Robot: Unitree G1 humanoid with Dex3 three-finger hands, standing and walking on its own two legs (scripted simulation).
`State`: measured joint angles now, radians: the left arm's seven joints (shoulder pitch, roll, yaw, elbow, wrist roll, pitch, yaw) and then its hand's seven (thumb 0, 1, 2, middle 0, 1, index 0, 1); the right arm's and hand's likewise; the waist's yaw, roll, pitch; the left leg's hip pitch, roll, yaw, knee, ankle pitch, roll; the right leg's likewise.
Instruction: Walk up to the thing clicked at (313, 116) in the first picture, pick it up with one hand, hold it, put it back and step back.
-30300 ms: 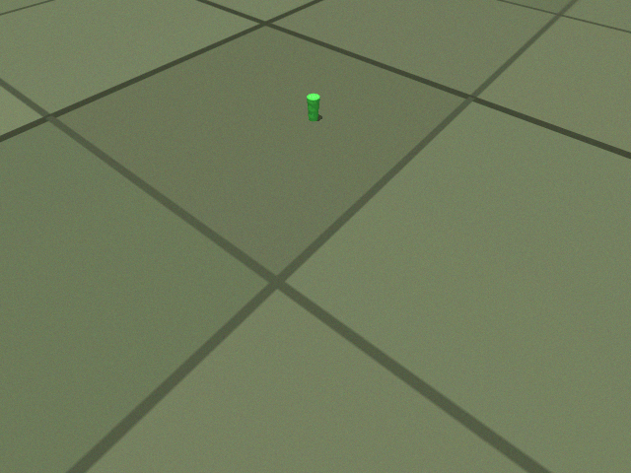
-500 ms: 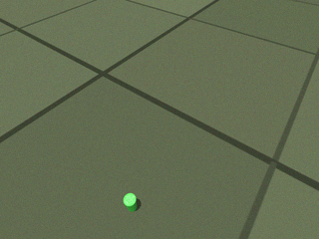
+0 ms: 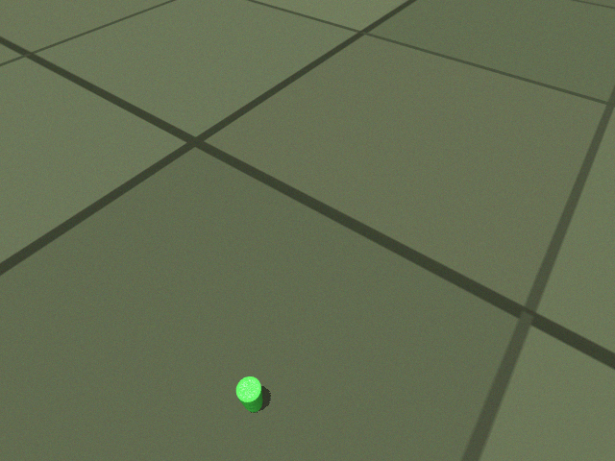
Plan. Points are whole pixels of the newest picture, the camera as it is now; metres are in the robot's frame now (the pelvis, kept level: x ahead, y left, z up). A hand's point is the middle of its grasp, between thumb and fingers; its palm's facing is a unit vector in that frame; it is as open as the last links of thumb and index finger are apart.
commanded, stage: stand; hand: left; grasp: from the side
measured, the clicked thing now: (251, 396) +0.41 +0.19 -0.71
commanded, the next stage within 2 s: step back in 0.38 s
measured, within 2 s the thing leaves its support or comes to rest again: neither
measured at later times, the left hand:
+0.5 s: hand out of the picture +0.08 +0.26 -0.16, palm faces +0.02 -0.93 -0.36, open 7.4 cm
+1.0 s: hand out of the picture +0.04 +0.31 -0.18, palm faces -0.06 -0.93 -0.37, open 7.4 cm
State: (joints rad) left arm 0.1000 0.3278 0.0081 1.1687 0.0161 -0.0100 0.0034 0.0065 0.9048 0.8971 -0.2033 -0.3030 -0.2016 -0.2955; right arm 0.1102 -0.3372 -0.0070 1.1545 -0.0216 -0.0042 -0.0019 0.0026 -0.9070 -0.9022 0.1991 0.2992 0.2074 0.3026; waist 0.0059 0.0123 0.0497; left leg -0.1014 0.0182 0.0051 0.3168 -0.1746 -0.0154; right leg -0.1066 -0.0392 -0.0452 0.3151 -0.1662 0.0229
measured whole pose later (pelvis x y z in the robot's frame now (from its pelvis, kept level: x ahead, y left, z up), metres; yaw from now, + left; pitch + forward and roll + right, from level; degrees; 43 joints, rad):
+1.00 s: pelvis -0.09 +0.05 -0.02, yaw -1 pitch -1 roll -1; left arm 0.07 0.39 0.07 0.88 0.01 0.06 0.02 0.01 0.91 0.90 -0.20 -0.30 -0.20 -0.30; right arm 0.17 -0.34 -0.05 0.90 -0.03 0.03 -0.01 0.00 -0.90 -0.90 0.20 0.30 0.21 0.30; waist -0.02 -0.03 0.20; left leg -0.32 -0.01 0.02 0.63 -0.29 0.05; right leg -0.46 0.11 0.14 1.17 -0.52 0.01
